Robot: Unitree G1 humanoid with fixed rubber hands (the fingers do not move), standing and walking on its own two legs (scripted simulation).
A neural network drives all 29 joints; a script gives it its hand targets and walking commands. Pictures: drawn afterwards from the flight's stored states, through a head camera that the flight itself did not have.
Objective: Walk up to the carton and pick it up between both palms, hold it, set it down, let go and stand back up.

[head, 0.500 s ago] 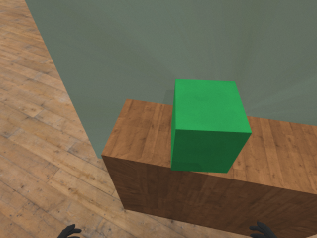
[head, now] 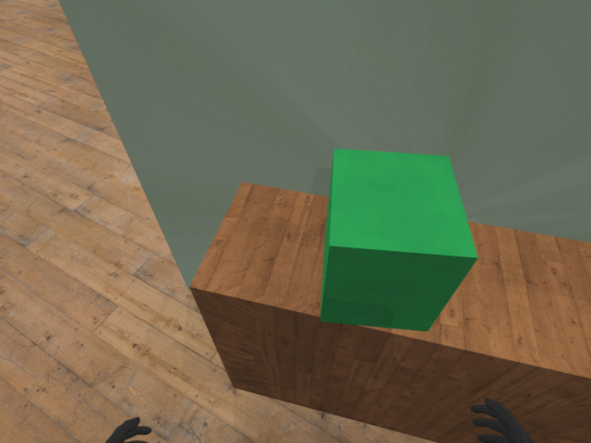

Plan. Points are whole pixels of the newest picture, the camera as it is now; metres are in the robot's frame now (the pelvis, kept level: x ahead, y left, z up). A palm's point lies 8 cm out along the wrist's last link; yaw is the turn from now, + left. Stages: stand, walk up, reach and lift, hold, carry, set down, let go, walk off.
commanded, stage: walk up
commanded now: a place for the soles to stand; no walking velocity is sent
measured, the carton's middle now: (381, 242) +0.43 -0.12 -0.01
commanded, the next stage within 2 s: reach and lift in 0.20 s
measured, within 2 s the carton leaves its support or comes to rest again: neither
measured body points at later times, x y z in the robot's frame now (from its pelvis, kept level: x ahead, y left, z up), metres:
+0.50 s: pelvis -0.02 -0.01 +0.01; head -0.01 +0.01 +0.46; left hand +0.20 +0.24 -0.07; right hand +0.13 -0.28 -0.07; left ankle +0.01 +0.13 -0.73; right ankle +0.00 -0.09 -0.73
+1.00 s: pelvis +0.00 +0.00 +0.02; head -0.01 +0.02 +0.47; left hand +0.21 +0.18 -0.05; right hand +0.15 -0.27 -0.04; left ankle +0.01 +0.13 -0.73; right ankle +0.00 -0.09 -0.73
